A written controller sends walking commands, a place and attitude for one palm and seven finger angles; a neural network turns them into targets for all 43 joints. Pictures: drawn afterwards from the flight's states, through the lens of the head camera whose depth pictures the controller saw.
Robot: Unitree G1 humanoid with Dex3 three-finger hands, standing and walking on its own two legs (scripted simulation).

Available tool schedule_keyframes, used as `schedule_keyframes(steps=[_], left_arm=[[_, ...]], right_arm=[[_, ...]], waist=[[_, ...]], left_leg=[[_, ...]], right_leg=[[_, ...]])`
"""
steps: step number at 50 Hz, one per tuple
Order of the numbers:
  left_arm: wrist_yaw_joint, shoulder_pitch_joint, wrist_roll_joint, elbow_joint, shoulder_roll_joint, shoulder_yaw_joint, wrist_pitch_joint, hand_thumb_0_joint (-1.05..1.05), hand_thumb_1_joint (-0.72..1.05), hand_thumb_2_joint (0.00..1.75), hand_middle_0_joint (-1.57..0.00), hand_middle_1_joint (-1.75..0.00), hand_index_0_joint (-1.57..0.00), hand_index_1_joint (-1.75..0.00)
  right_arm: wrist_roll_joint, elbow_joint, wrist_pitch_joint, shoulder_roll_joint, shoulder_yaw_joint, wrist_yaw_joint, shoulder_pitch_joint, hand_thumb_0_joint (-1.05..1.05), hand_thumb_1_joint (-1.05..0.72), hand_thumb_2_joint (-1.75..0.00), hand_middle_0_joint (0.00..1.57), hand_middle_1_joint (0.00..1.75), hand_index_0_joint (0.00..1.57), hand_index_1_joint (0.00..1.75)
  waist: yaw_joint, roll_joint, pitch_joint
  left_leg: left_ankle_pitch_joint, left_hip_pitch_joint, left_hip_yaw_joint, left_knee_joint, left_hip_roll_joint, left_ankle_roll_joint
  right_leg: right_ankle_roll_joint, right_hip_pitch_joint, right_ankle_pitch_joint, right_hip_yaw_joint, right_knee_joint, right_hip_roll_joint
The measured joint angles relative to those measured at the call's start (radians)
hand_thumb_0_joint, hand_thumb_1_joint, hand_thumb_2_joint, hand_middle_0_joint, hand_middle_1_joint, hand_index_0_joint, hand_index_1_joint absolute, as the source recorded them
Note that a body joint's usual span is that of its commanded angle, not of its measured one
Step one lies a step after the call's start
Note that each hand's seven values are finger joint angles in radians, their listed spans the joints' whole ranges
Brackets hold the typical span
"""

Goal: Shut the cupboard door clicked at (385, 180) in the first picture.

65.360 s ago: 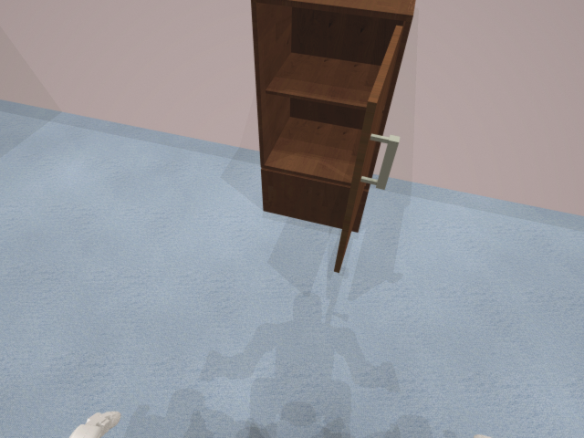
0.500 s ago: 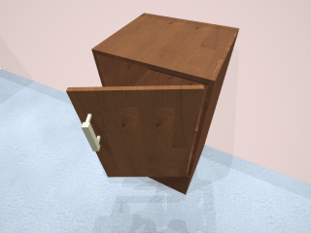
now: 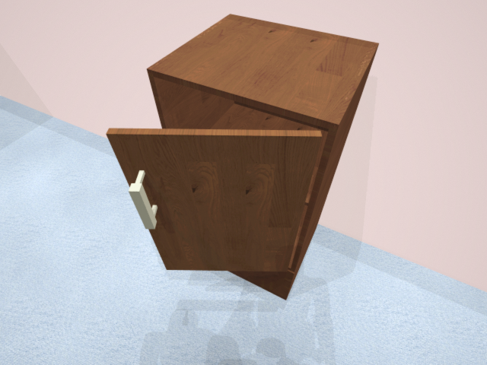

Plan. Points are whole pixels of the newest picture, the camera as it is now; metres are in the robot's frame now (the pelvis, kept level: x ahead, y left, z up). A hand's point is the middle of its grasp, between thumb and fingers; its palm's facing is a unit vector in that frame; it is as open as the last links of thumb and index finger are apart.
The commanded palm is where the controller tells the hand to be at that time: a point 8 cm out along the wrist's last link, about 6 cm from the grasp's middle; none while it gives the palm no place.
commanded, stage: look again from close up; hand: left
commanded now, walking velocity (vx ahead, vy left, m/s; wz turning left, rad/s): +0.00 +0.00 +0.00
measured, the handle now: (146, 200) +0.45 +0.25 -0.05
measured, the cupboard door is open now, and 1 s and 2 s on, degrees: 27 27 27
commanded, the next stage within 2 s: raise the hand and make a fist in 0.08 s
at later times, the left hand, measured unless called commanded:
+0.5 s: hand (163, 331) +0.18 +0.14 -0.02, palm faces +0.00 -1.00 +0.08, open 6.7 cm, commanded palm +0.10 +0.22 -0.07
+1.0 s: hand (148, 364) +0.14 +0.17 -0.09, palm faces +0.00 -1.00 +0.01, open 4.2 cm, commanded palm +0.11 +0.24 -0.06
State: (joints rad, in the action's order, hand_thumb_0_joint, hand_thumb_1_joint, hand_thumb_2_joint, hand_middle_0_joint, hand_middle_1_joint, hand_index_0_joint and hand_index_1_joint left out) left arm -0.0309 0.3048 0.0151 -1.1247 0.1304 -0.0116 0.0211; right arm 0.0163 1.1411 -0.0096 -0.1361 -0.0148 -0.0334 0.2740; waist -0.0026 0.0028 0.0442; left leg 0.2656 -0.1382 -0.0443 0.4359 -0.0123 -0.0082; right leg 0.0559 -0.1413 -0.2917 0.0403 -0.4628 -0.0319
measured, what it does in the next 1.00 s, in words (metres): lowers itself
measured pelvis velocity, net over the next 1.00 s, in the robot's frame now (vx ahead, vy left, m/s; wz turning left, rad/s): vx -0.07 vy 0.02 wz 0.02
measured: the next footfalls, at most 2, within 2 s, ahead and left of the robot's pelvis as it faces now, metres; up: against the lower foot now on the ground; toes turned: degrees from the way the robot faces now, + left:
none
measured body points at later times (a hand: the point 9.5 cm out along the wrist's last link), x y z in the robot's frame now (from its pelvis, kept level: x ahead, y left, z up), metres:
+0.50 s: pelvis -0.05 +0.01 -0.06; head -0.02 +0.02 +0.39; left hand +0.17 +0.20 -0.02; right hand +0.14 -0.26 -0.12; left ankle -0.02 +0.12 -0.74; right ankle -0.02 -0.08 -0.74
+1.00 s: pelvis -0.07 +0.02 -0.11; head +0.00 +0.02 +0.33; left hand +0.14 +0.23 -0.08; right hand +0.09 -0.18 -0.21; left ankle -0.02 +0.12 -0.74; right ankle -0.02 -0.08 -0.74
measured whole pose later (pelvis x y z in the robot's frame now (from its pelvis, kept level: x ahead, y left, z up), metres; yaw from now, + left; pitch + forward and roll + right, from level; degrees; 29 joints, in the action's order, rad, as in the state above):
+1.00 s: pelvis -0.07 +0.02 -0.11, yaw +1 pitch +15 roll -2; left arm 0.13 0.40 -0.20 0.08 0.18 0.01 0.19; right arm -0.03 0.49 -0.13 -0.17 -0.04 -0.05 0.27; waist 0.00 0.03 -0.13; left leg 0.51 -1.01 -0.02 1.25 -0.02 0.03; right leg 0.04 -0.98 -0.52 0.08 -1.23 0.00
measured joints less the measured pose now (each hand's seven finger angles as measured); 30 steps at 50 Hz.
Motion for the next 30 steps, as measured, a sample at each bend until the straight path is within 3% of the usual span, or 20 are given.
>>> schedule_keyframes(steps=[10, 11, 12, 15, 18, 21, 25, 27, 30], left_arm=[[-0.007, -0.013, 0.002, 0.006, 0.002, 0.002, 0.008, 0.0, 0.9, 0.9, -0.2, -0.29, -0.2, -0.3], [-0.005, 0.038, -0.026, 0.167, 0.003, 0.036, -0.053, 0.01, 0.91, 0.9, -0.2, -0.29, -0.2, -0.3], [-0.017, 0.107, -0.063, 0.362, 0.019, 0.039, -0.07, 0.02, 0.93, 0.9, -0.21, -0.3, -0.2, -0.3], [-0.074, 0.19, -0.145, 0.739, 0.055, 0.02, 0.018, 0.03, 0.94, 0.9, -0.22, -0.31, -0.21, -0.31], [-0.072, 0.101, -0.166, 0.878, 0.04, 0.02, 0.14, 0.03, 0.94, 0.9, -0.23, -0.33, -0.23, -0.33], [0.012, -0.005, -0.19, 0.899, 0.005, 0.039, 0.328, 0.02, 0.93, 0.9, -0.26, -0.37, -0.26, -0.37], [0.21, 0.004, -0.22, 0.92, -0.044, 0.041, 0.565, 0.01, 0.92, 0.9, -0.32, -0.43, -0.32, -0.44], [0.257, 0.054, -0.201, 0.93, -0.048, 0.034, 0.599, 0.01, 0.91, 0.9, -0.36, -0.47, -0.36, -0.47], [0.24, 0.139, -0.168, 0.953, -0.016, 0.025, 0.549, 0.01, 0.9, 0.9, -0.42, -0.53, -0.41, -0.53]], right_arm=[[-0.001, 0.002, 0.001, 0.008, -0.002, 0.004, 0.01, 0.01, -0.92, -0.9, 0.2, 0.3, 0.2, 0.3], [0.0, -0.029, -0.019, 0.002, -0.007, -0.013, 0.019, 0.01, -0.92, -0.9, 0.2, 0.3, 0.2, 0.3], [-0.007, -0.075, -0.066, -0.009, -0.013, -0.036, 0.045, 0.02, -0.93, -0.9, 0.2, 0.3, 0.2, 0.3], [-0.038, -0.164, -0.204, -0.059, -0.001, -0.056, 0.089, 0.03, -0.93, -0.9, 0.2, 0.3, 0.2, 0.3], [-0.038, -0.261, -0.279, -0.117, 0.029, -0.042, 0.056, 0.02, -0.93, -0.9, 0.2, 0.3, 0.2, 0.3], [-0.018, -0.359, -0.32, -0.136, 0.06, -0.009, -0.015, 0.02, -0.92, -0.9, 0.2, 0.3, 0.2, 0.3], [-0.001, -0.488, -0.311, -0.123, 0.09, 0.046, -0.082, 0.02, -0.92, -0.9, 0.2, 0.3, 0.2, 0.3], [-0.001, -0.554, -0.285, -0.124, 0.1, 0.059, -0.103, 0.01, -0.92, -0.9, 0.2, 0.3, 0.2, 0.3], [-0.005, -0.636, -0.243, -0.133, 0.106, 0.061, -0.132, 0.01, -0.91, -0.9, 0.2, 0.3, 0.2, 0.3]], waist=[[0.002, 0.01, 0.003], [-0.002, 0.012, 0.017], [-0.007, 0.013, 0.016], [0.006, 0.029, -0.032], [0.046, 0.056, -0.075], [0.052, 0.033, -0.125], [0.031, -0.057, -0.172], [0.015, -0.084, -0.178], [-0.016, -0.083, -0.169]], left_leg=[[-0.003, -0.029, 0.003, 0.021, -0.003, 0.001], [0.008, -0.039, -0.002, 0.047, -0.011, 0.004], [0.023, -0.049, -0.009, 0.062, -0.015, 0.006], [0.035, -0.093, -0.002, 0.103, 0.0, 0.008], [0.048, -0.201, 0.023, 0.19, 0.024, 0.021], [0.082, -0.369, 0.01, 0.321, 0.032, 0.023], [0.15, -0.568, -0.014, 0.512, 0.023, 0.019], [0.186, -0.648, -0.013, 0.61, 0.02, 0.024], [0.229, -0.747, 0.006, 0.733, 0.018, 0.016]], right_leg=[[-0.003, -0.016, 0.01, 0.005, 0.004, -0.002], [-0.005, -0.023, 0.01, 0.001, -0.007, -0.008], [-0.005, -0.041, 0.003, -0.005, -0.033, -0.012], [-0.009, -0.086, -0.026, 0.003, -0.09, 0.006], [-0.02, -0.183, -0.056, 0.03, -0.18, 0.034], [-0.021, -0.364, -0.1, 0.02, -0.333, 0.049], [-0.009, -0.578, -0.165, -0.005, -0.539, 0.046], [-0.002, -0.654, -0.179, -0.002, -0.627, 0.046], [0.0, -0.738, -0.241, 0.018, -0.739, 0.049]])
